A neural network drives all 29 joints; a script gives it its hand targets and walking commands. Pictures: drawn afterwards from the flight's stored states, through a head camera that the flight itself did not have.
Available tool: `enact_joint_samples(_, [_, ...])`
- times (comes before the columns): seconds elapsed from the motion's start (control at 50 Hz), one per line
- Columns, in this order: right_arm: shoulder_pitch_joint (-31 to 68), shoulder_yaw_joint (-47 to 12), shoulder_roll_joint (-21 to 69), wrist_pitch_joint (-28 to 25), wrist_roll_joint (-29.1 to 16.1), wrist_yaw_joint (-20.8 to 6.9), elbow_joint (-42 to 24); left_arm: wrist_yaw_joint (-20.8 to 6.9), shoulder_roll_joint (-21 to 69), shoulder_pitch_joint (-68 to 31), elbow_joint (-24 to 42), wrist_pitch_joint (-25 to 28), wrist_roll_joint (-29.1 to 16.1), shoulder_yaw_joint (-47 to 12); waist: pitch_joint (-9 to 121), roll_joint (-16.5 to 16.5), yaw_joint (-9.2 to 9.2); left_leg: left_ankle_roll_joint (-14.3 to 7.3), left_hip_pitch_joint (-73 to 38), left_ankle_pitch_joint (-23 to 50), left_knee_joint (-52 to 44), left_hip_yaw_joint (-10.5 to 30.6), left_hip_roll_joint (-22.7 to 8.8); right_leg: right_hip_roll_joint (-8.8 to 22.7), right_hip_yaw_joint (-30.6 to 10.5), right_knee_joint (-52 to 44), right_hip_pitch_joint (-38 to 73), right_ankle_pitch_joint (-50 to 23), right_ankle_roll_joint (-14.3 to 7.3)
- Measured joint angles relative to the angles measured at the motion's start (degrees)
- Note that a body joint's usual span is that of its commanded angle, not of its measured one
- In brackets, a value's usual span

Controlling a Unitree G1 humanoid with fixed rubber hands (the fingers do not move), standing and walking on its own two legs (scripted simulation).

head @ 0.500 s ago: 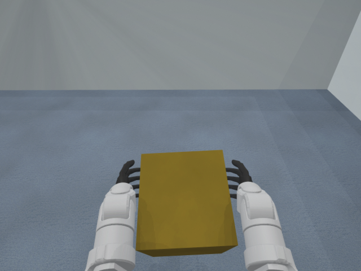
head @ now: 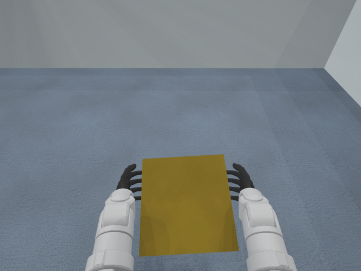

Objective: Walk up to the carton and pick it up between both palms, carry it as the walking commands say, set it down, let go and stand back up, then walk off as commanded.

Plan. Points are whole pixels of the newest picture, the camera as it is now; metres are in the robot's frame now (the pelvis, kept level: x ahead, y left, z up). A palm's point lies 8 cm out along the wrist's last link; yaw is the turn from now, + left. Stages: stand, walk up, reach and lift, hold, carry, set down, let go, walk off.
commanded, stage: set down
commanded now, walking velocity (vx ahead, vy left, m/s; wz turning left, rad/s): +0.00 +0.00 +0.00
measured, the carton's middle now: (186, 210) +0.32 -0.01 -0.08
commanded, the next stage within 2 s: none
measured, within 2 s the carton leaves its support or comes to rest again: neither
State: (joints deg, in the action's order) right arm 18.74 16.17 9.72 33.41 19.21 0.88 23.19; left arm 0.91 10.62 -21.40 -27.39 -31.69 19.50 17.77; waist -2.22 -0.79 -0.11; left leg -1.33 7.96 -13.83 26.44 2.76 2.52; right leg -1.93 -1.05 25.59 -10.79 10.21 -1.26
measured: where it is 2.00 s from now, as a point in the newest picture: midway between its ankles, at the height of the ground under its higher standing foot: outside the picture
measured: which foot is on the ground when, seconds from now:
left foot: down 0.00-1.00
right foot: down 0.00-1.00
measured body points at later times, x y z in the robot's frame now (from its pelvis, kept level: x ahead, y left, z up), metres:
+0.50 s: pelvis -0.03 +0.00 -0.04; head +0.09 -0.01 +0.40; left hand +0.33 +0.14 -0.08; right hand +0.32 -0.15 -0.09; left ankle +0.01 +0.11 -0.74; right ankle +0.04 -0.10 -0.74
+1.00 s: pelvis -0.03 +0.01 -0.11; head +0.15 +0.00 +0.30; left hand +0.36 +0.15 -0.18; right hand +0.37 -0.14 -0.18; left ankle +0.01 +0.11 -0.74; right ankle +0.04 -0.11 -0.74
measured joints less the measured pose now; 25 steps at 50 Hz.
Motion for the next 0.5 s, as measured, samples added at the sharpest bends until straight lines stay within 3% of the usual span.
enact_joint_samples(0.16, [2.8,4.2,0.9,-5.9,1.9,0.5,4.8,-0.1,1.1,-2.7,-4.5,5.6,2.1,4.2,1.0,-0.9,0.05,0.0,9.4,-1.5,6.0,0.4,0.5,0.0,0.0,5.4,-9.0,1.3,0.0])
enact_joint_samples(0.5, [7.1,7.7,1.7,-17.4,1.0,2.0,5.1,2.4,3.0,-7.9,-5.5,17.3,1.4,8.4,3.2,-0.8,-0.11,0.0,34.9,-3.5,18.6,0.3,1.7,-0.2,-1.0,17.8,-34.5,3.1,0.7])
